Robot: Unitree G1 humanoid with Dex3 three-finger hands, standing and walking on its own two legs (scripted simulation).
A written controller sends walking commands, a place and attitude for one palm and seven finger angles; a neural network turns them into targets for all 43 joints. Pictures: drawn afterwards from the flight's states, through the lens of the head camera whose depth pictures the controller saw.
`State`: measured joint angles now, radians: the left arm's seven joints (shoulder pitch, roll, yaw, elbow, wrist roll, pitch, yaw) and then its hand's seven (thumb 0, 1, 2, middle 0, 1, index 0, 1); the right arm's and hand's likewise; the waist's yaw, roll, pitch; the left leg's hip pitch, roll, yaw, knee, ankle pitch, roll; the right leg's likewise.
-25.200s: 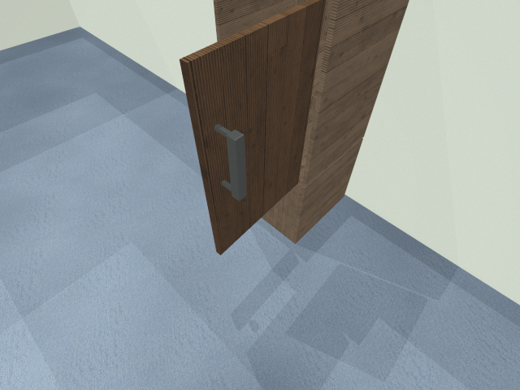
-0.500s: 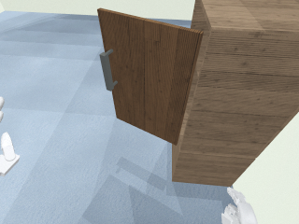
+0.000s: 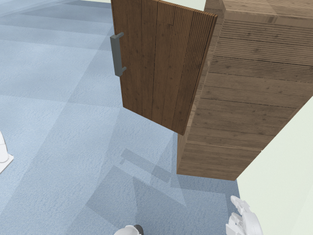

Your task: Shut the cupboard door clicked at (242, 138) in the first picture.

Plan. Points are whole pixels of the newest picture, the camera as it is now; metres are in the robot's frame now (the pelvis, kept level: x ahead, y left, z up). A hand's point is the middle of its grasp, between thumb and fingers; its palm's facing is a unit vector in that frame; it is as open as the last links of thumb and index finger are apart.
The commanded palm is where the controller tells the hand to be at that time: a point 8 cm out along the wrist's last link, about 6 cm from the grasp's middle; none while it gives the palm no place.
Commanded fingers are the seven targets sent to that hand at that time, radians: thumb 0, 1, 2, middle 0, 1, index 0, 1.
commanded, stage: step back with the hand held close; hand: left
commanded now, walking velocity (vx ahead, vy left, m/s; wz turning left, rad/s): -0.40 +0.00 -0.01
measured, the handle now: (119, 54) +0.77 +0.22 +0.03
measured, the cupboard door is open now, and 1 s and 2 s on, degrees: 66 66 66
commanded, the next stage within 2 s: stop stepping back and stand still in 0.34 s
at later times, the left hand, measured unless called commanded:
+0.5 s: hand out of the picture +0.13 +0.30 +0.18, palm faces +0.42 -0.83 -0.37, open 7.4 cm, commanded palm +0.05 +0.33 +0.19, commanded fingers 0.00 0.90 0.90 -0.20 -0.30 -0.20 -0.30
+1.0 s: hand out of the picture +0.08 +0.30 +0.18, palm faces +0.41 -0.83 -0.39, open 7.4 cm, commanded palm +0.02 +0.33 +0.19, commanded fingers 0.00 0.90 0.90 -0.20 -0.30 -0.20 -0.30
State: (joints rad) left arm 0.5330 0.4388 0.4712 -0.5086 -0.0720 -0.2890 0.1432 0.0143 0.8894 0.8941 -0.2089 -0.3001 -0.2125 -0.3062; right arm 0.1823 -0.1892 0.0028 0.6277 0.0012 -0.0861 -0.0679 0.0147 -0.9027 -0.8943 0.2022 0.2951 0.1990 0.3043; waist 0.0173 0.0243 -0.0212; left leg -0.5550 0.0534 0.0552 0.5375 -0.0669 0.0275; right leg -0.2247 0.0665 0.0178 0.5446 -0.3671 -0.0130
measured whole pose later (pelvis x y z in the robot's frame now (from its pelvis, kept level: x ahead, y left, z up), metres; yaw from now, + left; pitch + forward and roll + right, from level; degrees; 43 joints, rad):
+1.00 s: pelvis -0.14 +0.04 +0.01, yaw -3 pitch +0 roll +0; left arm 0.52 0.40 0.42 -0.45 -0.05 -0.16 0.17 0.02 0.89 0.89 -0.21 -0.30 -0.21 -0.31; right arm 0.27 -0.18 0.02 0.65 -0.01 -0.10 -0.08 0.02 -0.90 -0.89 0.20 0.29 0.20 0.30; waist -0.04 -0.05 -0.05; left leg -0.32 -0.02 0.03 0.47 -0.14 0.03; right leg -0.19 0.03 -0.01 0.52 -0.36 -0.02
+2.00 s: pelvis -0.13 +0.04 +0.01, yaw -1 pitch -1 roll -1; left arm 0.32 0.20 0.01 1.01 0.00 0.04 0.01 0.00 0.99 0.89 -0.21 -0.30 -0.21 -0.30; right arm 0.28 -0.19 0.03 1.01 -0.02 0.04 -0.02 0.01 -0.91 -0.89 0.20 0.29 0.20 0.30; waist 0.00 -0.04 0.07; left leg -0.33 -0.02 -0.03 0.50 -0.16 0.03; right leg -0.14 0.04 -0.07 0.45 -0.30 -0.04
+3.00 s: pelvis -0.12 +0.03 +0.02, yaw -2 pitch -2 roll +0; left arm 0.33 0.13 0.01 1.14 0.00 0.00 0.03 0.00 0.91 0.89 -0.20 -0.30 -0.20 -0.30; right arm 0.32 -0.13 0.01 1.12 -0.01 0.02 -0.04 0.01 -0.91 -0.89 0.20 0.29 0.20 0.30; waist -0.01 0.01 0.05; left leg -0.25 -0.02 0.00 0.42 -0.14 0.02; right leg -0.08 0.04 -0.04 0.40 -0.29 -0.05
